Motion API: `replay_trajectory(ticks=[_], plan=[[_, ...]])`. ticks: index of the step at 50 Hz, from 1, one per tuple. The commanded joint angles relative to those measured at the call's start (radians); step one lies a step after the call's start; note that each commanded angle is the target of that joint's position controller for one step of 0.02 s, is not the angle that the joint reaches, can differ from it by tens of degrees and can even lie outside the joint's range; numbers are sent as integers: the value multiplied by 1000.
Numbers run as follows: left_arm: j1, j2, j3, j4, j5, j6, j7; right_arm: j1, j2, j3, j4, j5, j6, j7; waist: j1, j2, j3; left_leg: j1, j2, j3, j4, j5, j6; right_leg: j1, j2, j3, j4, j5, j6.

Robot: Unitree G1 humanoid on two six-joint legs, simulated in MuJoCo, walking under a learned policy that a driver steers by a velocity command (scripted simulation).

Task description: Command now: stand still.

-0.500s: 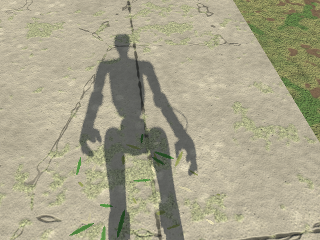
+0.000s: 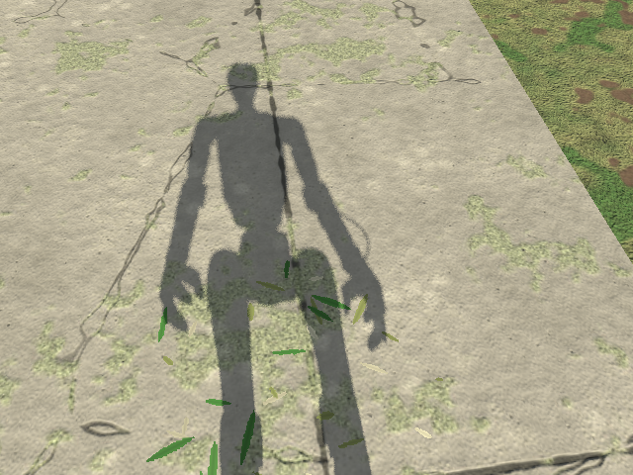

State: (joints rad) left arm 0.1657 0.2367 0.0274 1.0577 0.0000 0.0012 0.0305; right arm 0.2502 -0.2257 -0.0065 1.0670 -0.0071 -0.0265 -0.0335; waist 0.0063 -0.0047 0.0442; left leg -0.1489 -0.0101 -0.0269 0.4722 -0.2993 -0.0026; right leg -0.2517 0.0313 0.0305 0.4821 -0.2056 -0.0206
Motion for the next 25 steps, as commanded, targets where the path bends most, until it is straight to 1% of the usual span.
replay_trajectory(ticks=[1,2,3,4,5,6,7,8,9,10,11,12,13,14,15,16,17,18,19,20,21,22,23,24,25], plan=[[5,111,18,-28,-1,-7,4,53,-104,-16,-23,1,-6,-3,-2,8,-13,-108,33,-25,-95,93,17,88,-55,58,-66,103,-31],[6,110,18,-26,-1,-7,4,57,-103,-16,-23,1,-6,-4,-1,8,-13,-109,33,-24,-95,95,17,88,-55,57,-65,106,-30],[20,100,16,-16,-1,-5,5,78,-93,-14,-13,1,-4,-5,-3,7,-35,-102,24,-15,-100,-3,21,96,-45,48,-69,-4,-32],[23,106,18,-13,-5,-3,6,83,-101,-17,-12,7,-2,-7,-2,10,-16,-123,13,-12,-95,-141,34,71,-27,36,-59,-175,-38],[27,116,23,-13,-11,-4,7,72,-118,-23,-24,11,-1,-10,-1,17,15,-154,13,-24,-89,-282,56,26,-14,29,-44,-348,-49],[22,118,25,-18,-13,-11,6,68,-124,-25,-37,15,-4,-12,-4,18,56,-185,27,-50,-96,-389,79,-29,-18,41,-39,-452,-61],[14,113,24,-27,-16,-24,3,80,-127,-27,-43,20,-13,-11,-10,24,88,-199,52,-89,-110,-440,103,-68,-27,53,-31,-480,-71],[5,102,23,-34,-20,-41,-2,104,-133,-31,-42,26,-25,-9,-19,42,102,-179,89,-144,-131,-455,129,-105,-32,54,-2,-447,-73],[-16,89,21,-46,-22,-59,-9,140,-148,-38,-35,30,-37,-6,-34,76,102,-123,140,-221,-169,-465,161,-159,-25,33,54,-377,-64],[-47,67,18,-61,-24,-77,-18,177,-177,-49,-26,32,-45,-3,-47,134,98,-51,214,-330,-235,-482,201,-220,-4,-19,142,-274,-50],[-66,54,15,-74,-28,-90,-27,169,-203,-60,-29,33,-49,0,-41,179,115,-19,293,-430,-285,-457,238,-263,-9,-50,202,-188,-48],[-75,66,17,-80,-27,-100,-33,156,-195,-60,-42,31,-51,2,-36,163,120,-24,316,-451,-297,-400,249,-265,-30,-39,225,-186,-58],[-51,60,16,-78,-31,-108,-39,130,-193,-60,-54,32,-54,5,-12,168,121,-38,315,-428,-277,-328,239,-227,-38,-40,183,-203,-70],[-5,62,18,-63,-35,-113,-42,93,-182,-58,-71,37,-53,10,21,156,115,-72,275,-356,-246,-256,208,-128,-34,-55,80,-195,-77],[81,78,29,-26,-39,-115,-41,55,-175,-57,-89,38,-49,14,62,144,90,-144,216,-267,-195,-164,167,43,-14,-63,-10,-133,-76],[187,117,47,14,-36,-112,-37,10,-171,-55,-116,35,-51,15,102,96,46,-235,148,-174,-77,-4,125,217,-33,-2,-39,-70,-79],[336,208,76,50,-31,-112,-33,-28,-116,-41,-154,34,-65,17,148,-135,-1,-418,12,4,262,97,53,404,-191,298,-166,-147,-161],[430,251,81,63,-24,-116,-44,-10,-86,-33,-178,30,-88,14,153,-298,-65,-585,-53,9,557,-199,20,528,-381,642,-272,-85,-271],[354,158,50,43,-9,-124,-46,-6,-126,-45,-174,48,-97,20,98,-150,-16,-680,2,-70,713,-229,42,502,-406,616,-253,-40,-271],[289,114,37,14,-7,-128,-49,2,-124,-45,-166,59,-102,31,67,-96,16,-702,45,-82,753,-145,67,462,-369,496,-250,11,-240],[248,113,32,-3,-7,-127,-53,-8,-118,-48,-166,54,-105,36,47,-57,26,-714,83,-61,736,-63,79,434,-339,406,-265,41,-213],[228,98,23,-13,-7,-122,-55,-39,-128,-56,-174,43,-105,39,41,-40,43,-714,111,-40,696,-2,78,406,-311,324,-279,142,-190],[233,79,14,-13,-4,-113,-54,-52,-124,-60,-181,36,-100,44,34,-55,38,-679,126,-19,663,35,71,373,-276,252,-293,213,-172],[248,79,12,-11,-3,-105,-49,-55,-104,-57,-186,33,-94,51,31,-70,32,-653,131,1,632,63,57,347,-256,207,-306,257,-168],[261,91,12,-10,-3,-99,-42,-72,-89,-54,-196,28,-88,55,31,-68,34,-646,131,20,599,93,39,324,-245,174,-321,292,-174]])
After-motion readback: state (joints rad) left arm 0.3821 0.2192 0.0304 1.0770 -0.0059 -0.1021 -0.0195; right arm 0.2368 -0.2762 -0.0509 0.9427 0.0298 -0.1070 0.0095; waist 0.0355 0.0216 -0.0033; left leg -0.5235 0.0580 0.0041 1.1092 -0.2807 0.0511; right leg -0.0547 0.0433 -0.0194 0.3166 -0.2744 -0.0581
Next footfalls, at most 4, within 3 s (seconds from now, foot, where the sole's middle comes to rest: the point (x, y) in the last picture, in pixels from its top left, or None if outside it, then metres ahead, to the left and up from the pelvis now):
0.78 left None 0.46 0.12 -0.78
1.34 right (381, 362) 0.77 -0.12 -0.78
1.88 left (272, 269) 1.04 0.16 -0.78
2.38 right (304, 178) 1.39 0.08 -0.78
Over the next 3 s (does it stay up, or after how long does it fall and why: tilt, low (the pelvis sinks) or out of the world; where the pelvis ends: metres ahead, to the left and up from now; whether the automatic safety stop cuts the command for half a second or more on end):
stays up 1.48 0.28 -0.01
